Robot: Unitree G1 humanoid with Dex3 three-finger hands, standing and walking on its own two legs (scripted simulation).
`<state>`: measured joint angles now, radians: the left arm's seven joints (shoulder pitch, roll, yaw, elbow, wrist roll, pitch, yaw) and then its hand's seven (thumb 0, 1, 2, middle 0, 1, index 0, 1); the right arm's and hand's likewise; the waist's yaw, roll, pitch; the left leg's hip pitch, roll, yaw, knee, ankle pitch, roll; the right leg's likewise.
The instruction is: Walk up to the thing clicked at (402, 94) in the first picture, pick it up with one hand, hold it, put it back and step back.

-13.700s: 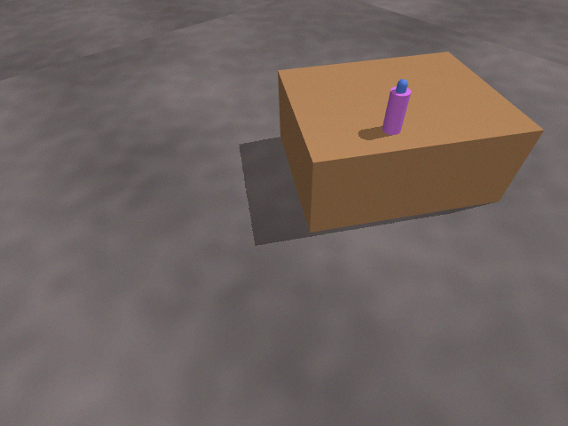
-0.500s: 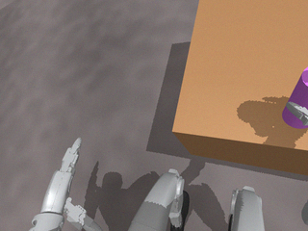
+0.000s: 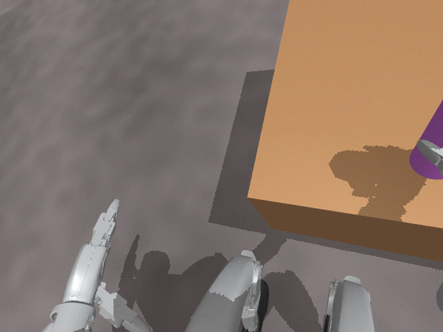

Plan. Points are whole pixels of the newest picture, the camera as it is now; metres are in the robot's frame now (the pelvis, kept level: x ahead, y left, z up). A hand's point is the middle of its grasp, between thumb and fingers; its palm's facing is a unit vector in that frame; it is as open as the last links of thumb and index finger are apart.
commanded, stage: lift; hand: right
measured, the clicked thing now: out of the picture +0.49 -0.24 -0.04
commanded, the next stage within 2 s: hold in 1.44 s
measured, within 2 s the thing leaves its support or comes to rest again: neither
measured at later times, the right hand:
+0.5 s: hand out of the picture +0.43 -0.23 +0.01, palm faces +0.30 +0.95 -0.06, open 10.7 cm
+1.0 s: hand out of the picture +0.38 -0.20 +0.08, palm faces +0.29 +0.96 -0.05, open 10.6 cm
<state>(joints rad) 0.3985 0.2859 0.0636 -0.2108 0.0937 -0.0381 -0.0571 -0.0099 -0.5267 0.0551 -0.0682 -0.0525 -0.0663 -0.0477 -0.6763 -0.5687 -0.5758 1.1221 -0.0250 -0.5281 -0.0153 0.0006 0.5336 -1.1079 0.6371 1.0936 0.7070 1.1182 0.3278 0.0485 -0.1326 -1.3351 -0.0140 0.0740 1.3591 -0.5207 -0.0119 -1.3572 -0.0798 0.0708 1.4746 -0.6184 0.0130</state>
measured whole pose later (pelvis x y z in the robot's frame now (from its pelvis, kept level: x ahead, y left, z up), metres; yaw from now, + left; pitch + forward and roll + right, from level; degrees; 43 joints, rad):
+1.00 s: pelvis +0.02 +0.00 +0.08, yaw -2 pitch +15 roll +2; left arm 0.39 0.21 0.08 0.08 0.05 0.00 0.00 -0.01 -0.53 0.06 -0.07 -0.06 -0.07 -0.05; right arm -0.22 -0.20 -0.30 0.62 0.06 -0.41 -0.08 0.00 0.55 -1.11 0.66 1.07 0.73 1.10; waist 0.12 0.03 -0.09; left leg -0.84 0.01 0.02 1.02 -0.44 -0.02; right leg -0.82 -0.05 0.00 1.07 -0.50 0.01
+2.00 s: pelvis +0.03 +0.00 +0.12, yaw -2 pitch +8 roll +1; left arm 0.33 0.20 0.11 0.27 0.02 0.00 0.04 -0.01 -0.53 0.06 -0.07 -0.06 -0.07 -0.06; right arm -0.04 -0.13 -0.16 0.39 0.08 -0.32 -0.14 0.00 0.55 -1.12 0.65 1.07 0.73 1.10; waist 0.05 0.01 -0.06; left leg -0.59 0.03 0.00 0.84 -0.39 -0.03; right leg -0.57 -0.03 -0.02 0.87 -0.44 0.00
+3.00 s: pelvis +0.02 +0.00 +0.12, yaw -2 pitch +6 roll +1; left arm 0.30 0.20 0.10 0.35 0.02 -0.06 0.05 -0.01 -0.55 0.07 -0.07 -0.07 -0.06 -0.07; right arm -0.03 -0.13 -0.11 0.36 0.07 -0.31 -0.16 0.00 0.55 -1.12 0.66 1.07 0.73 1.09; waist 0.05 0.02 -0.04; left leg -0.57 0.03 0.01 0.81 -0.35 -0.03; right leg -0.55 -0.03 -0.02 0.85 -0.41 0.00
